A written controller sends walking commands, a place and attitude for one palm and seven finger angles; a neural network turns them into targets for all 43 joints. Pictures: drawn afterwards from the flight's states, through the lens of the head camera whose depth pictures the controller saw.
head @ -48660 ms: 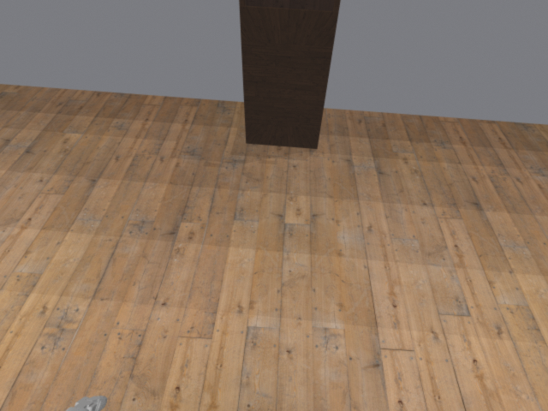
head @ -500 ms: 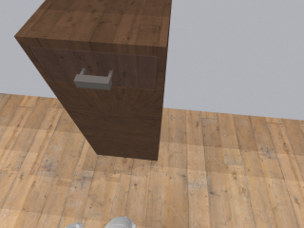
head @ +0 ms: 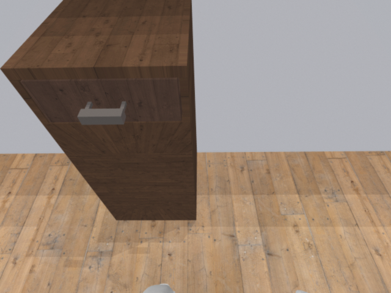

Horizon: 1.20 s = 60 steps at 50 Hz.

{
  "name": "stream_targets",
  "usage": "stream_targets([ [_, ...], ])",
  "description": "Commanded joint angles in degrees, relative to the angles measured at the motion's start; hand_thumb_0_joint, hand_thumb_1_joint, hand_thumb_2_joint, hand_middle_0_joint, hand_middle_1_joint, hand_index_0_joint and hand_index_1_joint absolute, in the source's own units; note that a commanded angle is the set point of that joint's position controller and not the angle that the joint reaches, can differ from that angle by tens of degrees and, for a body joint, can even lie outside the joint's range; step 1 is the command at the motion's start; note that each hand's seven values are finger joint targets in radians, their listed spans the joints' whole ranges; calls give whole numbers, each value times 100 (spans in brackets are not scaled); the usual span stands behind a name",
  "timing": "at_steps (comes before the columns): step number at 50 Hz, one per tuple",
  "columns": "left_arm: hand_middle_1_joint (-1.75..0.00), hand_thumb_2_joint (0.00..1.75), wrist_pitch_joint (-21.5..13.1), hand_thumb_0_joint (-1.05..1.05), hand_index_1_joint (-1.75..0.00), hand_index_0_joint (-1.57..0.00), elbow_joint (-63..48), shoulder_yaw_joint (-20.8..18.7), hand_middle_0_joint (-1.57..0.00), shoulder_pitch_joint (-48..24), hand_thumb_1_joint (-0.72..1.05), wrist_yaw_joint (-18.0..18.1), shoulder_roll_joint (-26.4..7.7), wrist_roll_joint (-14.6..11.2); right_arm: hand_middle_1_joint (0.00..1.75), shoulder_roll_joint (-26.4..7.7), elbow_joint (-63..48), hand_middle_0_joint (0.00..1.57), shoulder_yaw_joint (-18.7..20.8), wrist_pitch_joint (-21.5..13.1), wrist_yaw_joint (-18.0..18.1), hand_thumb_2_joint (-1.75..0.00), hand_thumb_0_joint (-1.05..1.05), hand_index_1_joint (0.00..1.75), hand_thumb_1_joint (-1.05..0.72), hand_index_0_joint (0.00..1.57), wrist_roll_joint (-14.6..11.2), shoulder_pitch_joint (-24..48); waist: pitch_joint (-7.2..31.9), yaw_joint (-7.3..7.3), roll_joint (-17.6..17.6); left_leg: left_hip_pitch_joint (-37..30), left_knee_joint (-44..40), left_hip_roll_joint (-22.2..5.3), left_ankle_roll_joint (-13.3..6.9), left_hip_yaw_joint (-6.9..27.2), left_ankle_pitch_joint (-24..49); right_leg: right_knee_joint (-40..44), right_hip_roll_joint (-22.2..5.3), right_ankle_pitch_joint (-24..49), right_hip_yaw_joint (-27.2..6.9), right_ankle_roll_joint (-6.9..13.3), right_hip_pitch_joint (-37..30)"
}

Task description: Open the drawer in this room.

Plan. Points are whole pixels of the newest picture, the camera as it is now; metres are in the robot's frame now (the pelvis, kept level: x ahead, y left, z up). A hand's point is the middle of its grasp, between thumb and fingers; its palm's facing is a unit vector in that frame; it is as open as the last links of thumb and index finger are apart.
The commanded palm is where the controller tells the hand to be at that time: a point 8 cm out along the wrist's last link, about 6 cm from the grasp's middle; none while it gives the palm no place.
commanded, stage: come to a stop and stand still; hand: left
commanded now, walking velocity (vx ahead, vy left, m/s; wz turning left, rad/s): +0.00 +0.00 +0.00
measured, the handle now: (104, 110) +0.51 +0.27 +0.07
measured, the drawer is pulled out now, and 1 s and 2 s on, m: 0.00 0.00 0.00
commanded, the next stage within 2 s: look again from close up in 0.42 s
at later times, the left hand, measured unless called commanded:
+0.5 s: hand out of the picture +0.00 +0.18 -0.15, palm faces +0.01 -0.97 -0.24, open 7.4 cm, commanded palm none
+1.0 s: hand out of the picture +0.06 +0.20 -0.15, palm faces +0.00 -0.96 -0.26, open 7.4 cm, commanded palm none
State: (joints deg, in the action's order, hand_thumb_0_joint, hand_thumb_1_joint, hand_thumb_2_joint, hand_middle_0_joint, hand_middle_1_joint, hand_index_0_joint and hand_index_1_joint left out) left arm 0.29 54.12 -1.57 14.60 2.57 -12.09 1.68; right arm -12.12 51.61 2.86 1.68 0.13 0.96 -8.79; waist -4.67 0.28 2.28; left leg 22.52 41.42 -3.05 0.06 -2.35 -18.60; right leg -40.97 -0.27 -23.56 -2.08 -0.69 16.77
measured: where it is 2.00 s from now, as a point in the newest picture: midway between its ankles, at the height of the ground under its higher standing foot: outside the picture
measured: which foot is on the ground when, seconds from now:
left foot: down 0.00-1.00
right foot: down 0.00-1.00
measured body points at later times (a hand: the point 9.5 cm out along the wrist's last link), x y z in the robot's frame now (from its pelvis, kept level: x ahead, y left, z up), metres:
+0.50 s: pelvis -0.02 -0.01 +0.01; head +0.00 -0.02 +0.46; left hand +0.00 +0.23 -0.13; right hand -0.05 -0.24 -0.14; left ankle +0.04 +0.13 -0.72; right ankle -0.02 -0.13 -0.72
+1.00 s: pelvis +0.03 -0.01 +0.02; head +0.04 -0.01 +0.47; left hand +0.07 +0.25 -0.13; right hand +0.10 -0.27 -0.13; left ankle +0.04 +0.13 -0.72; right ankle -0.02 -0.13 -0.72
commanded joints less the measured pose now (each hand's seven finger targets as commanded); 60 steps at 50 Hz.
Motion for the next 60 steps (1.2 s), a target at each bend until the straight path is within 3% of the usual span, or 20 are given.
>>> stream_targets([
  [1, -30, 90, -133, 0, -30, -20, -519, -155, -20, 89, 90, 106, -830, -10, 30, -260, -431, 20, 53, -120, 37, -90, 0, 30, -90, 20, -67, -478, 635, -173, -1742, -489, -370, 266, -122, -48, -123, 936, -934, 3671, -713, 682, -201],
  [2, -30, 90, -78, 0, -30, -20, -564, -153, -20, -65, 90, 86, -814, -7, 30, -286, -272, 20, 39, -142, 33, -90, 0, 30, -90, 20, -45, -688, 394, -282, -691, -1027, -773, 156, -128, 26, 653, 899, -751, 2166, -531, 535, 463],
  [3, -30, 90, -7, 0, -30, -20, -589, -136, -20, -71, 90, 71, -736, -32, 30, -402, -222, 20, 23, -163, 17, -90, 0, 30, -90, 20, 6, -721, 1, -237, 238, -867, -1162, -185, -271, 561, 730, 798, -304, 650, -287, 351, 865],
  [4, -30, 90, 34, 0, -30, -20, -561, -107, -20, -13, 90, 58, -627, -54, 30, -527, -186, 20, 23, -162, 20, -90, 0, 30, -90, 20, 41, -679, -375, -160, 816, -218, -1752, -517, -458, 1054, 57, 740, 7, -341, -7, 220, 709],
  [5, -30, 90, 37, 0, -30, -20, -478, -84, -20, 161, 90, 35, -599, -65, 30, -591, -212, 20, 27, -147, 24, -90, 0, 30, -90, 20, 42, -544, -556, -30, 729, 357, -2092, -584, -529, 1270, -803, 784, 73, -472, 104, 203, 410],
  [6, -30, 90, 17, 0, -30, -20, -382, -71, -20, 356, 90, 14, -593, -54, 30, -615, -252, 20, 19, -133, 25, -90, 0, 30, -90, 20, 46, -420, -575, 78, 234, 602, -2073, -452, -475, 1194, -1312, 1003, 39, -468, -25, 248, 229],
  [7, -30, 90, -13, 0, -30, -20, -341, -69, -20, 405, 90, -10, -598, -33, 30, -537, -248, 20, 15, -128, 24, -90, 0, 30, -90, 20, 52, -474, -479, 87, -264, 535, -1879, -272, -376, 944, -1274, 1278, -60, -585, -190, 302, 206],
  [9, -30, 90, -29, 0, -30, -20, -351, -96, -20, 346, 90, -42, -671, -43, 30, -415, -154, 20, -1, -119, 20, -90, 0, 30, -90, 20, 60, -753, -179, -51, -613, -96, -1235, 73, -204, 428, -805, 1811, -391, -1283, -719, 445, 749],
  [11, -30, 90, -16, 0, -30, -20, -402, -114, -20, 172, 90, -57, -720, -57, 30, -303, -13, 20, -37, -124, 23, -90, 0, 30, -90, 20, 72, -1064, -81, -182, -457, -467, -1126, 113, -170, 365, -598, 1944, -464, -1503, -763, 472, 1127],
  [13, -30, 90, -28, 0, -30, -20, -355, -95, -20, 148, 90, -62, -621, -66, 30, -326, 91, 20, -49, -170, 40, -90, 0, 30, -90, 20, 79, -1222, 44, -178, -138, -461, -1540, -48, -212, 638, -682, 1676, -294, -1120, -495, 396, 936],
  [15, -30, 90, -42, 0, -30, -20, -255, -88, -20, 287, 90, -77, -549, -68, 30, -386, 128, 20, -45, -189, 54, -90, 0, 30, -90, 20, 74, -1161, 8, -80, -161, -179, -1759, -142, -228, 786, -943, 1648, -215, -1000, -433, 359, 647],
  [26, -30, 90, -175, 0, -30, -20, 209, -63, -20, 345, 90, -102, -647, -91, 30, -468, 552, 20, -81, -306, 98, -90, 0, 30, -90, 20, 14, -1255, 142, -106, -319, -655, -1600, -107, -135, 564, 185, 1913, -411, -146, -675, 441, 387],
  [30, -30, 90, -193, 0, -30, -20, 373, -48, -20, 383, 90, -103, -676, -92, 30, -583, 656, 20, -88, -352, 110, -90, 0, 30, -90, 20, -4, -1102, 177, -49, -164, -760, -1747, -218, -163, 623, 443, 1808, -365, 373, -553, 389, 163],
  [38, -30, 90, -200, 0, -30, -20, 494, -41, -20, 261, 90, -109, -777, -76, 30, -759, 708, 20, -85, -368, 115, -90, 0, 30, -90, 20, -19, -718, 247, -45, -204, -1024, -1754, -272, -160, 581, 922, 1756, -372, 969, -522, 328, -1],
  [45, -30, 90, -227, 0, -30, -20, 498, -56, -20, 117, 90, -112, -954, -77, 30, -926, 695, 20, -82, -388, 120, -90, 0, 30, -90, 20, -22, -326, 507, -10, -248, -1320, -1620, -295, -154, 494, 1727, 1658, -450, 1910, -482, 290, -291],
  [52, -30, 90, -216, 0, -30, -20, 473, -70, -20, -69, 90, -119, -1085, -73, 30, -1007, 710, 20, -87, -367, 112, -90, 0, 30, -90, 20, -21, -104, 597, -8, -254, -1455, -1667, -310, -147, 498, 1922, 1691, -465, 2080, -431, 262, -451],
  [54, -30, 90, -218, 0, -30, -20, 459, -75, -20, -101, 90, -123, -1119, -76, 30, -1045, 711, 20, -94, -365, 109, -90, 0, 30, -90, 20, -17, -28, 558, 11, -272, -1458, -1678, -306, -134, 478, 1955, 1720, -488, 2154, -437, 262, -453],
  [55, -30, 90, -224, 0, -30, -20, 394, -112, -20, -221, 90, -124, -1300, -71, 30, -1204, 663, 20, -56, -367, 109, -90, 0, 30, -90, 20, -23, 38, 516, 15, -221, -1396, -1644, -274, -143, 503, 2146, 1660, -523, 2384, -448, 288, -477],
  [57, -30, 90, -134, 0, -30, -20, 345, -97, -20, -39, 90, -76, -998, -75, 30, -781, 618, 20, -117, -289, 99, -90, 0, 30, -90, 20, -13, -89, 636, 46, -188, -1310, -1394, -241, -71, 364, 2606, 1403, -636, 2949, -420, 262, -590],
  [60, -30, 90, -51, 0, -30, -20, 188, -193, -20, 133, 90, -33, -1163, -77, 30, -810, 409, 20, -67, -164, 115, -90, 0, 30, -90, 20, 9, -155, 805, 113, -444, -1004, -941, -128, 9, 175, 2762, 1133, -915, 3788, -588, 393, -854],
])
